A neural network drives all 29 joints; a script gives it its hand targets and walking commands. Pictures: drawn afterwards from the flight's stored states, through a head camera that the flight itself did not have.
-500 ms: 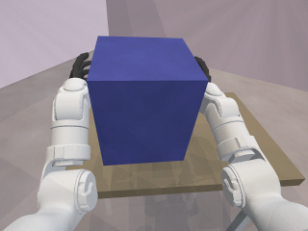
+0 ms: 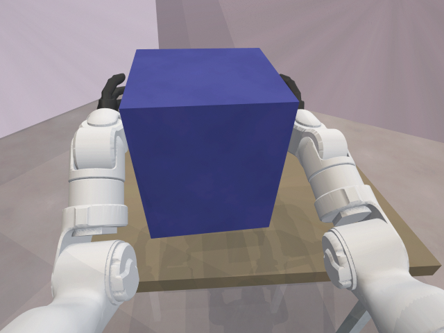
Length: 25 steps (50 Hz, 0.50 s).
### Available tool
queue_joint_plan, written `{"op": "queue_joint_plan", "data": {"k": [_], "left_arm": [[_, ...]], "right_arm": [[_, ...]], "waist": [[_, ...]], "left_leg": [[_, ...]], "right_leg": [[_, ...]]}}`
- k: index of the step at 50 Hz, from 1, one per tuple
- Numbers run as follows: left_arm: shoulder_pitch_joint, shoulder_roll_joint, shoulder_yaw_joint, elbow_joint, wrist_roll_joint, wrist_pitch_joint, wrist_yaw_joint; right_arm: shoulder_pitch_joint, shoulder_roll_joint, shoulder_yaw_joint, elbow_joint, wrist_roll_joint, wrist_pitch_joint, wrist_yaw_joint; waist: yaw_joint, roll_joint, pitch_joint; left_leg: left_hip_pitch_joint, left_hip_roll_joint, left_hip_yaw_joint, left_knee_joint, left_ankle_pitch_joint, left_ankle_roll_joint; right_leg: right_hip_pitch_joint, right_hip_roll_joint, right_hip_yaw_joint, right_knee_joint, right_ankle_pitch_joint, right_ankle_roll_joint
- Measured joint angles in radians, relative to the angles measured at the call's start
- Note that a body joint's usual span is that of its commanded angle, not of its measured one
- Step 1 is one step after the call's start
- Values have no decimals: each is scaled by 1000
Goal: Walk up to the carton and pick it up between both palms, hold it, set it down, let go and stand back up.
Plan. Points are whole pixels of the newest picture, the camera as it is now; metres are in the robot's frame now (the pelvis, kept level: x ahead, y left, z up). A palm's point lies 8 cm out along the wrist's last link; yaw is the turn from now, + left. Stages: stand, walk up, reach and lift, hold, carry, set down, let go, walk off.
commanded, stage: hold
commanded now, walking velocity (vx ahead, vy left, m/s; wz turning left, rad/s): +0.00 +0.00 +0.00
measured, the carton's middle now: (205, 142) +0.36 +0.00 +0.23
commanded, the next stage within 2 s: none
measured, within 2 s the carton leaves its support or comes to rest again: neither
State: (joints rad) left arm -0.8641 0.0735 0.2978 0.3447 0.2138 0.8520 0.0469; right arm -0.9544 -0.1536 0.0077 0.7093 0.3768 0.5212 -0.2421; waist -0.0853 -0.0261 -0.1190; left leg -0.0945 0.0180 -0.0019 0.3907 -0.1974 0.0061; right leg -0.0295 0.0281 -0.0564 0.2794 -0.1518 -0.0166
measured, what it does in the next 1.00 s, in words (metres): stands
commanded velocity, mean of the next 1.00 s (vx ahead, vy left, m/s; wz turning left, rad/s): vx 0.00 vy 0.00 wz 0.00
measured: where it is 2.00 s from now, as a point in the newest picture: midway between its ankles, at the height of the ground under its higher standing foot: outside the picture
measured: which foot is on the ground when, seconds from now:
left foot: down 0.00-1.00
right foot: down 0.00-1.00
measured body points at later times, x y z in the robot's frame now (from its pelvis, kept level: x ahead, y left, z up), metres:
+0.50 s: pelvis +0.00 +0.00 +0.00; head -0.08 +0.02 +0.44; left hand +0.39 +0.16 +0.28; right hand +0.39 -0.15 +0.28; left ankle +0.02 +0.11 -0.75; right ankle +0.01 -0.11 -0.75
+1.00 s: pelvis +0.00 +0.00 +0.00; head -0.08 +0.02 +0.44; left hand +0.39 +0.16 +0.28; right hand +0.39 -0.15 +0.29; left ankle +0.02 +0.11 -0.75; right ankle +0.01 -0.11 -0.75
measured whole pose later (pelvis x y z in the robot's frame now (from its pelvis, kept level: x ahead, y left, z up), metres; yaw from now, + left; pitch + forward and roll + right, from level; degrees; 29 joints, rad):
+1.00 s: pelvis +0.00 +0.00 +0.00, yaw +0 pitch -5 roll -2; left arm -0.91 0.08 0.31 0.39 0.21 0.87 0.04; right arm -1.00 -0.18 0.03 0.72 0.41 0.58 -0.27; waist -0.08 -0.01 -0.14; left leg -0.11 0.02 -0.02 0.40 -0.20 0.00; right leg -0.04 0.04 -0.03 0.28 -0.15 -0.02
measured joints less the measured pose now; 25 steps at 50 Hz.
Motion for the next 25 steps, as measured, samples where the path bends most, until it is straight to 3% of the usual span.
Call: {"op": "queue_joint_plan", "data": {"k": [25], "left_arm": [[-50,18,14,64,-15,3,-5]], "right_arm": [[-46,-14,12,30,10,33,-14]], "waist": [[11,10,-19]], "left_leg": [[-27,2,-12,1,4,-6]], "right_leg": [[-27,9,9,1,3,-5]]}}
